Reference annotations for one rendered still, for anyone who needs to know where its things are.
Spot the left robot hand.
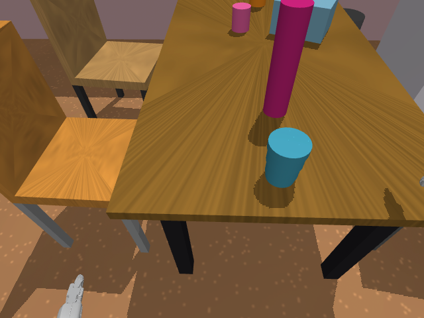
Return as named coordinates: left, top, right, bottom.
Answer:
left=57, top=274, right=84, bottom=318

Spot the table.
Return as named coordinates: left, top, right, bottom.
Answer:
left=106, top=0, right=424, bottom=279

